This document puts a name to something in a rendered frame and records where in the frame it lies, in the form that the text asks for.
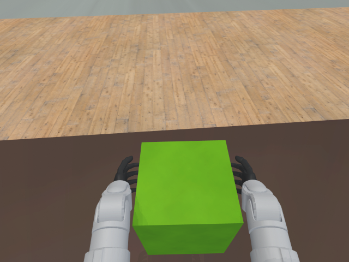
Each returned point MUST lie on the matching left robot hand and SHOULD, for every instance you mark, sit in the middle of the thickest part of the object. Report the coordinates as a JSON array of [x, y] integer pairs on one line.
[[122, 173]]

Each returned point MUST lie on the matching right robot hand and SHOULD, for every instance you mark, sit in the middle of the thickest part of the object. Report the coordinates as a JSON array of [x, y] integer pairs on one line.
[[245, 174]]

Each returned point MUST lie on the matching robot left forearm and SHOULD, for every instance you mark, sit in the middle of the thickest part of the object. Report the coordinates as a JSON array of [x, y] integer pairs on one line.
[[111, 226]]

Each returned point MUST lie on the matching carton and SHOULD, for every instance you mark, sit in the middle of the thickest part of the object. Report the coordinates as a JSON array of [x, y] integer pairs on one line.
[[186, 199]]

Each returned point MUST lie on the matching robot right forearm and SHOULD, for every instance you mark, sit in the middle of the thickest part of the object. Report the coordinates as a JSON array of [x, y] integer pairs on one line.
[[266, 224]]

